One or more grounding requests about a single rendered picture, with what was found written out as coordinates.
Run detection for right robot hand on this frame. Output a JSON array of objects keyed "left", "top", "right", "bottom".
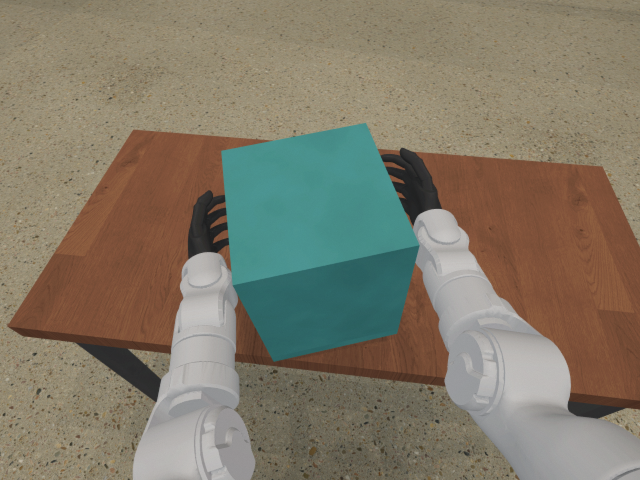
[{"left": 381, "top": 148, "right": 442, "bottom": 226}]

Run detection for left robot hand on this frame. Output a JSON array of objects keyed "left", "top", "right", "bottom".
[{"left": 188, "top": 190, "right": 229, "bottom": 259}]

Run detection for robot left forearm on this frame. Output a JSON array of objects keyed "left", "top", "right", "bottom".
[{"left": 133, "top": 252, "right": 240, "bottom": 480}]

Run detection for carton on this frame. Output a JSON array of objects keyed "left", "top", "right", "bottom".
[{"left": 221, "top": 123, "right": 420, "bottom": 362}]

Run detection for robot left upper arm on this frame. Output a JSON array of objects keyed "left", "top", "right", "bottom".
[{"left": 133, "top": 404, "right": 255, "bottom": 480}]

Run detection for robot right upper arm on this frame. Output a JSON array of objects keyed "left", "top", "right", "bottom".
[{"left": 444, "top": 327, "right": 640, "bottom": 480}]

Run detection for table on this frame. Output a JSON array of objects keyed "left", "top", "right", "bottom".
[{"left": 7, "top": 130, "right": 640, "bottom": 419}]

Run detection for robot right forearm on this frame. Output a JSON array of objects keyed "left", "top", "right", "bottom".
[{"left": 413, "top": 209, "right": 571, "bottom": 401}]

